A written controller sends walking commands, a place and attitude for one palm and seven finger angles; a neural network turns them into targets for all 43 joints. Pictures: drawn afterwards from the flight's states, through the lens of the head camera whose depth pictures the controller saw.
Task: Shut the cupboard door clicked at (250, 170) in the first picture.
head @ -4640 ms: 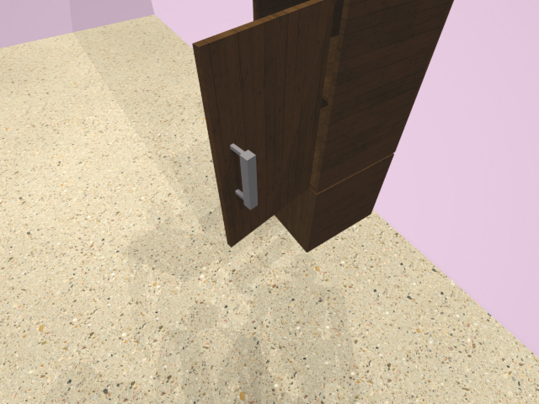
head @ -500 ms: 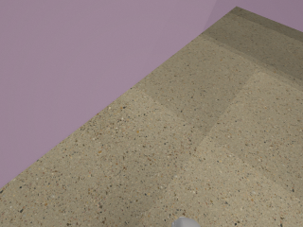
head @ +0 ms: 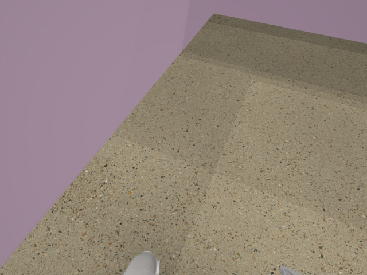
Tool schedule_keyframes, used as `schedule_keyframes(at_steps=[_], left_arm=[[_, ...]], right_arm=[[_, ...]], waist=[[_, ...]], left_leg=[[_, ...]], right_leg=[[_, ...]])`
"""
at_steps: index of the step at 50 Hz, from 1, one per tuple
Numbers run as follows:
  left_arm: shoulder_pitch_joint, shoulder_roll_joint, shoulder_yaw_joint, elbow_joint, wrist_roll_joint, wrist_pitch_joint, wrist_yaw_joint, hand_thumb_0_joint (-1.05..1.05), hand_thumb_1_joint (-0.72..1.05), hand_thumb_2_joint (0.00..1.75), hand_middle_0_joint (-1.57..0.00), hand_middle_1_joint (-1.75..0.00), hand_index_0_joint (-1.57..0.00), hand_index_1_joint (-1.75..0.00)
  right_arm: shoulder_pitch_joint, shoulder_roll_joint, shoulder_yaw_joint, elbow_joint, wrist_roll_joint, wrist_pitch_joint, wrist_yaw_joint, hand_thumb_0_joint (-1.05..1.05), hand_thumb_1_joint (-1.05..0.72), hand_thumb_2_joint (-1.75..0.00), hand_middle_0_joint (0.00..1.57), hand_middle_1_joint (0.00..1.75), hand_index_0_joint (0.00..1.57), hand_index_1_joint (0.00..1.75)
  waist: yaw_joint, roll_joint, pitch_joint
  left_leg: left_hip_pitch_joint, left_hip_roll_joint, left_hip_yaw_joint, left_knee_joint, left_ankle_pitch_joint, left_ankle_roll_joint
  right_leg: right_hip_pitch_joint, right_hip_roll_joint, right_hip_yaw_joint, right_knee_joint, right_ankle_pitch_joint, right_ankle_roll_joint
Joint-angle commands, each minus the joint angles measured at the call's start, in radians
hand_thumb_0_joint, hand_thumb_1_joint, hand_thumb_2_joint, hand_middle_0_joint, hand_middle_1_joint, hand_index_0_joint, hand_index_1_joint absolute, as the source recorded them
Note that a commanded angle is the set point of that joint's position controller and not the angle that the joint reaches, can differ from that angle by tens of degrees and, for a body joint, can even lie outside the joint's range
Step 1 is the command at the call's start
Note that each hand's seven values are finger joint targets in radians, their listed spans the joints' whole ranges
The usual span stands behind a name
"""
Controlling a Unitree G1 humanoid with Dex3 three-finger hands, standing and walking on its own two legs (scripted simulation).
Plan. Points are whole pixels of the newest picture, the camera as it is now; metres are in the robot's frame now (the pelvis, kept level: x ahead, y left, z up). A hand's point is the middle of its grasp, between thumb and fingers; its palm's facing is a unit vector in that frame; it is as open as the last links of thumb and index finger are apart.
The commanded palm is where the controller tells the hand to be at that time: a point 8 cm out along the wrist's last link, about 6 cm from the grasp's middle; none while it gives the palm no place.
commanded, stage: walk around to get in front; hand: left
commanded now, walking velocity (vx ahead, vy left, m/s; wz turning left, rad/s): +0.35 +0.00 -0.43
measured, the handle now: out of the picture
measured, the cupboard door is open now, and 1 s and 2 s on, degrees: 100 100 100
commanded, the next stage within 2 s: walk to a spot facing it in 0.84 s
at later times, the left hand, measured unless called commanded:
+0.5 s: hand (132, 192) +0.35 +0.19 -0.16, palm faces -0.30 -0.94 -0.19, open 7.4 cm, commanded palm none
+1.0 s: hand (182, 158) +0.49 +0.05 -0.16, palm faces -0.35 -0.91 -0.23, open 7.2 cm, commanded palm none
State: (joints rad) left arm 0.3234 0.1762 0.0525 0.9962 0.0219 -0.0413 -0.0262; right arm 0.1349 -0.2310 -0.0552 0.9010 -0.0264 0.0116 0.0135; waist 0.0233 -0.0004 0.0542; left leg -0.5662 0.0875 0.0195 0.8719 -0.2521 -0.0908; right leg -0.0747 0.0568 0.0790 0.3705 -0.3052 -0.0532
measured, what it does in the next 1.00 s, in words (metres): walks ahead, turning right: left foot, then right foot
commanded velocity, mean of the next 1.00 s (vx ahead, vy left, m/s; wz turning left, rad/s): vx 0.31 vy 0.00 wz -0.23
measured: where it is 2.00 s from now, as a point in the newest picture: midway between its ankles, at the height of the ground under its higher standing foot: (231, 217)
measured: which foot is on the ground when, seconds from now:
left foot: up 0.00-0.12, down 0.14-0.66, up 0.68-1.00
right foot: down 0.00-0.14, up 0.16-0.66, down 0.68-1.00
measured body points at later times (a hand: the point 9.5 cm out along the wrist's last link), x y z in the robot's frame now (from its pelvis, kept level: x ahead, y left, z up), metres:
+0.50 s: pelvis +0.19 +0.03 +0.00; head +0.23 +0.03 +0.45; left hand +0.37 +0.24 -0.14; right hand +0.07 -0.18 -0.14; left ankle +0.15 +0.14 -0.74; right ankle +0.24 -0.14 -0.67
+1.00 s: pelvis +0.38 -0.12 +0.00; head +0.39 -0.14 +0.45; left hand +0.51 +0.09 -0.15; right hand +0.36 -0.36 -0.15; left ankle +0.52 +0.00 -0.68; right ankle +0.31 -0.14 -0.74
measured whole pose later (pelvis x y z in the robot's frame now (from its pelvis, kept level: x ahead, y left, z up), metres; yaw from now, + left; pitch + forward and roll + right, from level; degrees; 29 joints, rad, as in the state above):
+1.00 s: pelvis +0.38 -0.12 +0.00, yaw -24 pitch +1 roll +0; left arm 0.26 0.19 0.06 1.06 0.01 -0.09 0.00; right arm 0.16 -0.17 -0.04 1.00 -0.03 -0.02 0.00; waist -0.02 0.01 0.02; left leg -0.60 0.14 0.05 0.92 -0.19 -0.05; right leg -0.08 0.08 -0.11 0.33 -0.27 -0.12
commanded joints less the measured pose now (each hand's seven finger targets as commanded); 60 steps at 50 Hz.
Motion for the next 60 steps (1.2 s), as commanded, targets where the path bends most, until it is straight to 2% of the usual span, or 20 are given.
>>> schedule_keyframes(at_steps=[1,3,5,7,8,11,14,28,30,32,33,34,35,37,41,46,52,57,59,60], left_arm=[[0.022,0.216,0.052,-0.054,0.003,-0.02,0.024,0.0,0.9,0.9,-0.2,-0.3,-0.2,-0.3],[-0.008,0.218,0.056,-0.053,0.006,-0.017,0.025,0.0,0.9,0.9,-0.2,-0.3,-0.2,-0.3],[-0.06,0.197,0.059,-0.066,-0.005,-0.019,0.022,0.0,0.9,0.9,-0.2,-0.3,-0.2,-0.3],[-0.005,0.102,0.035,-0.1,-0.021,-0.019,0.006,0.0,0.9,0.9,-0.2,-0.3,-0.2,-0.3],[-0.061,0.135,0.037,-0.112,-0.009,-0.017,0.005,0.0,0.9,0.9,-0.2,-0.3,-0.2,-0.3],[-0.07,0.111,0.05,-0.08,0.014,0.005,-0.016,0.0,0.9,0.9,-0.2,-0.3,-0.2,-0.3],[-0.033,0.07,0.041,-0.068,0.017,0.033,-0.025,0.0,0.9,0.9,-0.2,-0.3,-0.2,-0.3],[-0.361,0.035,0.004,-0.162,0.008,0.025,-0.028,0.0,0.9,0.9,-0.2,-0.3,-0.2,-0.3],[-0.273,0.054,0.012,-0.135,0.006,0.017,-0.023,0.0,0.9,0.9,-0.2,-0.3,-0.2,-0.3],[0.007,0.116,0.036,-0.045,0.01,-0.003,-0.011,0.0,0.9,0.9,-0.2,-0.3,-0.2,-0.3],[0.163,0.232,0.065,-0.002,0.015,-0.012,0.006,0.0,0.9,0.9,-0.2,-0.3,-0.2,-0.3],[0.213,0.306,0.081,0.017,-0.006,-0.012,0.02,0.0,0.9,0.9,-0.2,-0.3,-0.2,-0.3],[0.146,0.302,0.078,0.004,-0.02,-0.009,0.032,0.0,0.9,0.9,-0.2,-0.3,-0.2,-0.3],[0.015,0.202,0.045,-0.016,-0.021,-0.015,0.036,0.0,0.9,0.9,-0.2,-0.3,-0.2,-0.3],[-0.071,0.099,0.012,-0.009,-0.011,-0.042,0.031,0.0,0.9,0.9,-0.2,-0.3,-0.2,-0.3],[0.001,0.071,0.012,0.027,-0.012,-0.065,0.03,0.0,0.9,0.9,-0.2,-0.3,-0.2,-0.3],[0.053,0.087,-0.013,0.076,-0.008,-0.063,0.046,0.0,0.9,0.9,-0.2,-0.3,-0.2,-0.3],[0.029,0.145,-0.001,0.066,-0.006,-0.04,0.057,0.0,0.9,0.9,-0.2,-0.3,-0.2,-0.3],[0.03,0.159,0.003,0.05,-0.015,-0.028,0.058,0.0,0.9,0.9,-0.2,-0.3,-0.2,-0.3],[0.053,0.122,0.005,0.02,-0.036,-0.021,0.055,0.0,0.9,0.9,-0.2,-0.3,-0.2,-0.3]], right_arm=[[-0.128,-0.067,-0.016,-0.132,0.011,-0.055,0.002,0.0,-0.9,-0.9,0.2,0.3,0.2,0.3],[-0.062,-0.074,-0.022,-0.113,0.013,-0.064,-0.003,0.0,-0.9,-0.9,0.2,0.3,0.2,0.3],[0.175,-0.132,-0.035,-0.033,0.005,-0.078,-0.025,0.0,-0.9,-0.9,0.2,0.3,0.2,0.3],[0.408,-0.295,-0.061,0.008,-0.018,-0.083,-0.04,0.0,-0.9,-0.9,0.2,0.3,0.2,0.3],[0.349,-0.266,-0.051,-0.012,-0.012,-0.07,-0.042,0.0,-0.9,-0.9,0.2,0.3,0.2,0.3],[0.168,-0.113,-0.007,-0.044,-0.01,-0.083,-0.041,0.0,-0.9,-0.9,0.2,0.3,0.2,0.3],[0.183,-0.077,0.002,-0.012,0.0,-0.1,-0.045,0.0,-0.9,-0.9,0.2,0.3,0.2,0.3],[0.424,-0.082,0.007,0.137,-0.013,-0.085,-0.033,0.0,-0.9,-0.9,0.2,0.3,0.2,0.3],[0.405,-0.104,0.004,0.141,-0.01,-0.083,-0.035,0.0,-0.9,-0.9,0.2,0.3,0.2,0.3],[0.336,-0.122,0.001,0.124,0.004,-0.082,-0.03,0.0,-0.9,-0.9,0.2,0.3,0.2,0.3],[0.334,-0.073,0.008,0.099,0.022,-0.083,-0.016,0.0,-0.9,-0.9,0.2,0.3,0.2,0.3],[0.322,-0.03,0.011,0.063,0.031,-0.083,-0.023,0.0,-0.9,-0.9,0.2,0.3,0.2,0.3],[0.253,-0.058,0.003,0.055,0.027,-0.077,-0.024,0.0,-0.9,-0.9,0.2,0.3,0.2,0.3],[0.19,-0.018,-0.002,0.065,0.02,-0.068,-0.025,0.0,-0.9,-0.9,0.2,0.3,0.2,0.3],[0.311,0.035,0.005,0.134,0.0,-0.027,-0.02,0.0,-0.9,-0.9,0.2,0.3,0.2,0.3],[0.161,0.031,0.0,0.087,0.001,-0.03,-0.007,0.0,-0.9,-0.9,0.2,0.3,0.2,0.3],[0.0,0.024,0.016,0.06,0.017,-0.035,-0.003,0.0,-0.9,-0.9,0.2,0.3,0.2,0.3],[0.062,-0.016,0.013,0.078,0.009,-0.031,-0.011,0.0,-0.9,-0.9,0.2,0.3,0.2,0.3],[0.218,-0.083,-0.005,0.105,-0.008,-0.028,-0.015,0.0,-0.9,-0.9,0.2,0.3,0.2,0.3],[0.293,-0.169,-0.023,0.1,-0.019,-0.031,-0.022,0.0,-0.9,-0.9,0.2,0.3,0.2,0.3]], waist=[[0.021,-0.124,0.019],[-0.018,-0.128,0.008],[-0.124,-0.029,-0.089],[-0.168,0.369,-0.263],[-0.152,0.22,-0.159],[-0.046,0.162,0.0],[-0.013,0.155,-0.037],[-0.091,0.133,0.052],[-0.041,0.141,-0.007],[0.095,0.09,-0.152],[0.158,-0.129,-0.283],[0.141,-0.269,-0.364],[0.119,-0.13,-0.267],[0.043,-0.045,-0.109],[-0.069,-0.083,-0.026],[-0.04,-0.064,-0.033],[-0.019,-0.109,0.007],[-0.071,-0.11,-0.018],[-0.142,-0.023,-0.117],[-0.151,0.197,-0.226]], left_leg=[[-0.005,-0.026,0.015,-0.147,-0.026,0.014],[0.15,-0.049,0.025,-0.247,-0.021,0.027],[0.53,-0.056,0.032,-0.4,0.055,0.046],[0.798,0.425,-0.588,-0.6,-0.146,0.219],[0.677,0.444,-0.599,-0.631,-0.19,0.263],[0.378,0.296,-0.282,-0.686,-0.153,0.17],[0.399,0.228,-0.061,-0.676,0.073,0.141],[0.586,0.268,0.194,-0.604,0.508,0.179],[0.599,0.271,0.226,-0.485,0.747,0.169],[0.448,0.205,0.276,-0.161,0.757,0.112],[0.165,0.108,0.296,0.144,0.311,0.074],[-0.072,-0.037,0.187,0.447,-0.37,0.033],[-0.134,0.014,0.038,0.514,-0.297,0.053],[-0.103,0.08,0.005,0.46,-0.134,0.043],[0.054,0.082,0.025,0.265,-0.026,0.034],[-0.054,0.067,0.022,0.109,0.072,0.03],[-0.042,-0.001,0.063,-0.091,0.078,0.054],[0.147,-0.103,0.146,-0.219,0.051,0.1],[0.438,-0.049,0.071,-0.325,0.425,0.153],[0.659,0.22,-0.287,-0.32,0.881,0.303]], right_leg=[[0.017,-0.273,0.247,-0.085,0.31,-0.151],[-0.047,-0.26,0.251,-0.035,0.312,-0.132],[-0.201,-0.163,0.163,0.2,0.384,-0.073],[-0.547,0.036,-0.032,0.816,-0.274,0.015],[-0.588,-0.053,0.025,0.928,-0.235,0.007],[-0.564,-0.129,-0.018,0.977,-0.018,0.03],[-0.561,-0.133,-0.047,0.923,0.081,0.052],[-0.53,-0.113,-0.212,0.343,0.092,0.007],[-0.378,-0.068,-0.237,0.291,0.046,-0.026],[0.046,-0.04,-0.235,0.18,0.126,-0.063],[0.356,-0.267,0.06,0.132,0.143,-0.133],[0.488,-0.49,0.462,0.027,0.368,-0.231],[0.393,-0.488,0.397,-0.017,0.39,-0.237],[0.112,-0.401,0.22,-0.049,0.432,-0.177],[-0.153,-0.28,0.001,-0.146,0.408,-0.117],[-0.026,-0.277,-0.005,-0.16,0.479,-0.124],[0.106,-0.299,-0.119,-0.083,0.907,-0.064],[0.122,-0.313,-0.192,0.155,1.189,-0.028],[-0.027,-0.272,-0.244,0.473,0.937,0.034],[-0.3,-0.137,-0.258,0.765,0.243,0.092]])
